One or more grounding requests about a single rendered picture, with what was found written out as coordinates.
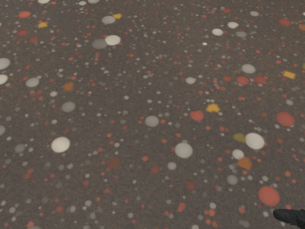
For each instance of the right robot hand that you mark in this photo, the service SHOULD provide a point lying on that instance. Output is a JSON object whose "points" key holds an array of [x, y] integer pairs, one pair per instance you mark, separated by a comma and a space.
{"points": [[294, 217]]}

